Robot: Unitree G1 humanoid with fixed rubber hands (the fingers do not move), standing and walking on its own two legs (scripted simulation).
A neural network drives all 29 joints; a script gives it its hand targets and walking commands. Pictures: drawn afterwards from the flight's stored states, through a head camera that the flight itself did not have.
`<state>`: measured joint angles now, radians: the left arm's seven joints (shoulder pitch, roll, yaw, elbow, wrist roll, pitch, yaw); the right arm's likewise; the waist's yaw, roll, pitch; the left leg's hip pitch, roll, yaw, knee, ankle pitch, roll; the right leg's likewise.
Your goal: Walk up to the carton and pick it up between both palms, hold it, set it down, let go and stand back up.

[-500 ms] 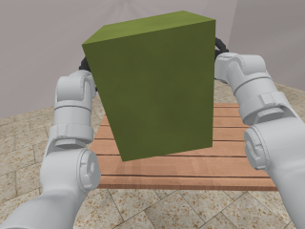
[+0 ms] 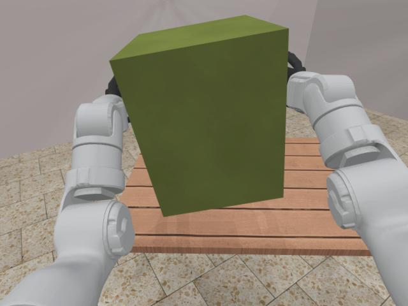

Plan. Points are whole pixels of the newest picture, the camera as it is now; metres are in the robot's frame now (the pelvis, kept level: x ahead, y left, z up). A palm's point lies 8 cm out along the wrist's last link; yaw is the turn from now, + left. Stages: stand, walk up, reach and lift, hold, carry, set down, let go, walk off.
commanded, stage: hold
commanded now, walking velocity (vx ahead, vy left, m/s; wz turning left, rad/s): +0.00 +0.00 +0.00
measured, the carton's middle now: (206, 110) +0.40 -0.01 +0.28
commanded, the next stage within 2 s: none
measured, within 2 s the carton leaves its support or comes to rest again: neither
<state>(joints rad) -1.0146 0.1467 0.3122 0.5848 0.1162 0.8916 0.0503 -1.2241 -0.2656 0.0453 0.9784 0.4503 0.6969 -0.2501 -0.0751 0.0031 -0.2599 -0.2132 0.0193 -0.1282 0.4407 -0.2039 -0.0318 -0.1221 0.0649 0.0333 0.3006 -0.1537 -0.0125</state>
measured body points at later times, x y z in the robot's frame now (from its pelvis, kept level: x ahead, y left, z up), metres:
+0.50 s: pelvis +0.00 +0.00 +0.00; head -0.11 +0.02 +0.44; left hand +0.38 +0.16 +0.31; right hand +0.37 -0.16 +0.34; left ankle +0.02 +0.13 -0.75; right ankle +0.01 -0.12 -0.75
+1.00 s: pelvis +0.00 +0.00 +0.00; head -0.11 +0.02 +0.43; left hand +0.38 +0.16 +0.31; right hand +0.37 -0.16 +0.34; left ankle +0.02 +0.13 -0.75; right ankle +0.01 -0.12 -0.75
